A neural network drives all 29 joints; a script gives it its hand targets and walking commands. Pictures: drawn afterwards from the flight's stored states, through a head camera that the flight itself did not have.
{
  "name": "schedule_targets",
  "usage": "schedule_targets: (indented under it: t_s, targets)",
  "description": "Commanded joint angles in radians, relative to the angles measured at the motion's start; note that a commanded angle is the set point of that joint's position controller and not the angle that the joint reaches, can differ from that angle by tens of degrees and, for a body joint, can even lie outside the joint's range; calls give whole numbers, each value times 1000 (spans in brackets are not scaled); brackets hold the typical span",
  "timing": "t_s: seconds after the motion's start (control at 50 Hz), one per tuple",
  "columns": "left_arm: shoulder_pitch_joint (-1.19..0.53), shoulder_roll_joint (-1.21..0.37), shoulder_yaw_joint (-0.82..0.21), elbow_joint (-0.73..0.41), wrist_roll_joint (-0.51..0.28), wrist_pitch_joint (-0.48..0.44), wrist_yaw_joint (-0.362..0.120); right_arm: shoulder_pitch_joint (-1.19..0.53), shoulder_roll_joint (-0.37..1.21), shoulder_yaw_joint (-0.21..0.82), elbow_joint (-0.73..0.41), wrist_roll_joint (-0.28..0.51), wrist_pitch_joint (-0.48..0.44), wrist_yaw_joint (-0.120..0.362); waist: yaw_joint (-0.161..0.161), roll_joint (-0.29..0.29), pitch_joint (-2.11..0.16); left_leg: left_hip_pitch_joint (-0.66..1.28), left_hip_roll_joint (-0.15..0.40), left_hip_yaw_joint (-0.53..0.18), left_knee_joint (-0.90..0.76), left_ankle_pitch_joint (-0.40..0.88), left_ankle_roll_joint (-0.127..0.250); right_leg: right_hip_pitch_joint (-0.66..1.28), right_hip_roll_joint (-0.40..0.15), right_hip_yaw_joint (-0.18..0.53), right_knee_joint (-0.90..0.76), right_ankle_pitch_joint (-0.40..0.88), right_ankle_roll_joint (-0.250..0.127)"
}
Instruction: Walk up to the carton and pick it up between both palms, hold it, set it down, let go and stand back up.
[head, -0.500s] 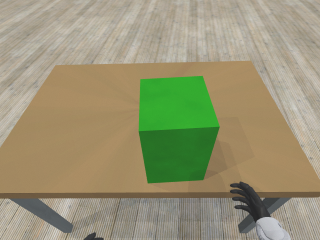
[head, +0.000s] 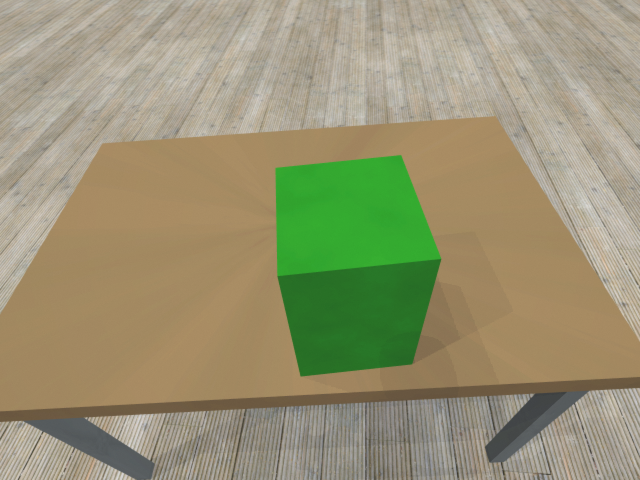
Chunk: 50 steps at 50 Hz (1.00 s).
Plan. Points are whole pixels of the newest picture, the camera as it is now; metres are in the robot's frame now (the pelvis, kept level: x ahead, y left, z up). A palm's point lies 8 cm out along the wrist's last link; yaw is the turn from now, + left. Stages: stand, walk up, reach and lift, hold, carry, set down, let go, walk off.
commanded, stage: stand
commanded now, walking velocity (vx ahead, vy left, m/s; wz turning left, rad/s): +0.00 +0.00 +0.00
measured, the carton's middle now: (348, 272) +0.40 -0.02 +0.01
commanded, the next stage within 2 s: none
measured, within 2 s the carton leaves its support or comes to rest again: neither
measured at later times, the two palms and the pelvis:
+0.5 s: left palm out of the picture +0.01 +0.22 -0.14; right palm out of the picture -0.02 -0.22 -0.14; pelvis +0.01 +0.00 +0.00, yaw +0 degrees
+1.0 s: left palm out of the picture -0.03 +0.20 -0.14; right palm out of the picture -0.05 -0.21 -0.15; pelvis +0.00 -0.01 +0.00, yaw +0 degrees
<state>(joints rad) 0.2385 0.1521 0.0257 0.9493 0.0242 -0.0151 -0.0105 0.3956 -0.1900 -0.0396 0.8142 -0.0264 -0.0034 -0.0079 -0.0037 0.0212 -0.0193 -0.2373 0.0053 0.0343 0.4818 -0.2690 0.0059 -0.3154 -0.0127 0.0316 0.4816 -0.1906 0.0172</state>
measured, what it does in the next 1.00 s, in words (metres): stands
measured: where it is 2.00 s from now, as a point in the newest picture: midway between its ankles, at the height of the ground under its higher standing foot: outside the picture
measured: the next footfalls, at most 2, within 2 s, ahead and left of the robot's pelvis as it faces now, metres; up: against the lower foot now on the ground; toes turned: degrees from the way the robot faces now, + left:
none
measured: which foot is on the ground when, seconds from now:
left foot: down 0.00-1.00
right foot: down 0.00-1.00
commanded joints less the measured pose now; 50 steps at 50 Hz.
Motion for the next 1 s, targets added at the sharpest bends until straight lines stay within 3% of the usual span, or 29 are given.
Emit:
schedule_targets:
  t_s: [0.0, 0.04, 0.08, 0.1, 0.12, 0.16, 0.18, 0.24, 0.28, 0.3, 0.32, 0.36, 0.38, 0.44, 0.46, 0.48, 0.5, 0.56, 0.58, 0.62, 0.64, 0.68, 0.7, 0.78, 0.82, 0.84, 0.86, 0.9, 0.98]
  targets:
    - [43, 118, 35, 0, -3, -20, 14, 60, -89, -29, 3, 2, -30, -7, 6, -14, 32, -45, 78, -93, -123, 4, 44, 59, -51, 60, -92, 49, -37]
    - [47, 102, 27, 17, -3, -18, 16, 81, -89, -27, 32, 13, -29, -10, 4, 32, -33, 1, 77, -86, -113, 39, 35, 86, -49, 48, -66, 92, -41]
    - [39, 146, 43, 21, -1, -18, 21, 60, -79, -23, 43, 3, -22, -14, 4, 1, 0, -9, 73, -77, -120, 52, 39, 70, -47, 50, -74, 78, -33]
    - [51, 92, 28, 39, 1, -13, 26, 51, -88, -25, 44, -7, -19, -18, 8, 46, 13, -13, 86, -69, -124, 62, 38, 80, -53, 53, -90, 80, -34]
    - [44, 126, 35, 47, -7, -12, 27, 80, -57, -18, 57, 9, -19, -17, -9, -13, 28, 1, 73, -78, -113, 78, 37, 61, -52, 48, -96, 105, -28]
    - [36, 93, 29, 54, -5, -11, 25, 62, -41, -9, 77, 6, -17, -18, 6, 20, 73, -31, 80, -85, -131, 29, 36, 48, -45, 46, -97, 58, -33]
    - [3, 109, 34, 54, -1, -7, 19, 64, -57, -19, 81, 4, -18, -16, -11, -37, 82, -20, 80, -72, -117, 29, 32, 17, -52, 50, -115, 58, -37]
    - [58, 92, 27, 84, -11, -7, 31, 34, -107, -32, 95, 1, -20, -16, 11, -45, 63, -14, 83, -93, -135, 29, 42, 65, -54, 47, -117, 57, -38]
    - [55, 126, 37, 87, -7, -12, 29, 69, -88, -21, 128, -1, -17, -24, -1, -50, 63, 7, 88, -75, -125, 38, 37, 58, -59, 67, -131, 48, -39]
    - [37, 118, 33, 85, -2, -11, 33, 68, -103, -29, 140, 6, -16, -24, -8, -4, 50, -9, 77, -70, -119, 29, 37, 72, -60, 77, -132, 39, -45]
    - [22, 109, 33, 81, -3, -10, 30, 96, -56, -14, 154, 5, -15, -26, -18, -2, 59, 3, 78, -66, -126, 29, 36, 60, -57, 64, -124, 50, -44]
    - [61, 100, 30, 99, -13, -15, 31, 102, -22, -1, 178, 14, -18, -27, 7, -38, 38, -2, 79, -71, -143, 39, 41, 105, -66, 64, -111, 81, -37]
    - [55, 106, 36, 108, -13, -14, 29, 92, -45, -7, 186, 10, -18, -31, -8, -30, 36, 51, 79, -63, -120, 92, 32, 61, -54, 53, -114, 70, -36]
    - [82, 43, 10, 139, -11, -1, 40, 56, -55, -13, 186, 4, -18, -28, -6, -6, 61, 5, 88, -93, -149, 23, 44, 83, -47, 37, -112, 85, -31]
    - [72, 84, 22, 140, -7, 0, 37, 54, -69, -15, 201, -5, -18, -26, 3, -58, 93, -5, 88, -87, -158, 58, 44, 78, -56, 40, -112, 95, -29]
    - [64, 52, 20, 135, -9, -4, 34, 54, -20, -1, 203, -2, -14, -30, 6, 7, 62, 25, 93, -78, -140, 75, 44, 84, -53, 51, -106, 115, -40]
    - [35, 112, 30, 122, -11, -3, 34, 73, -41, -1, 226, 1, -14, -34, -4, -33, 72, 36, 84, -73, -141, 99, 36, 61, -53, 49, -120, 115, -33]
    - [122, 46, 12, 172, -19, 2, 45, 83, -24, 5, 252, 5, -17, -26, 9, -54, 88, 15, 90, -86, -147, 76, 36, 98, -53, 43, -121, 83, -30]
    - [89, 43, 7, 160, -18, -2, 42, 106, -14, 5, 265, 14, -12, -23, -12, -35, 96, 6, 75, -68, -143, 65, 26, 90, -56, 57, -120, 79, -33]
    - [127, 33, 2, 176, -16, 3, 43, 65, -42, 3, 264, 7, -13, -32, 4, 28, 105, 37, 91, -76, -145, 33, 32, 43, -46, 48, -139, 59, -30]
    - [95, 61, 7, 176, -15, 8, 44, 73, -13, 9, 263, 0, -10, -29, -3, -17, 120, -14, 84, -77, -166, 16, 27, 89, -58, 49, -133, 76, -29]
    - [60, 49, 11, 160, -16, 6, 45, 54, -15, 9, 267, 7, -8, -29, -5, 1, 76, 12, 85, -82, -163, 33, 28, 104, -54, 35, -127, 75, -27]
    - [91, 30, -2, 174, -17, 6, 39, 94, -9, 12, 292, 9, -12, -27, 3, -34, 89, 16, 72, -77, -153, 32, 23, 98, -44, 42, -125, 67, -27]
    - [111, 48, 1, 194, -18, 7, 36, 54, -62, -4, 286, 7, -11, -28, 9, -17, 108, -1, 91, -92, -157, 1, 26, 81, -43, 43, -136, 43, -29]
    - [89, 57, 5, 180, -19, 4, 37, 64, 28, 27, 315, 7, -8, -31, 10, 11, 117, -28, 76, -79, -169, -2, 27, 94, -49, 39, -128, 55, -23]
    - [89, 65, 5, 185, -15, 8, 44, 92, 16, 19, 321, 13, -5, -31, -19, -4, 120, 7, 73, -68, -172, 9, 18, 66, -52, 48, -128, 26, -23]
    - [107, 70, 8, 195, -17, 8, 44, 105, 20, 24, 323, 14, -7, -31, -4, -38, 109, 23, 75, -74, -154, 17, 17, 53, -53, 41, -139, 1, -26]
    - [126, 38, -5, 203, -13, 6, 52, 87, 29, 29, 334, 7, -2, -36, -2, -1, 142, -10, 74, -70, -163, -14, 23, 59, -56, 57, -145, 0, -24]
    - [99, 49, -2, 200, -10, 9, 45, 78, 24, 26, 323, 9, -8, -33, -2, -36, 122, -2, 78, -73, -160, 8, 23, 61, -54, 45, -138, 8, -30]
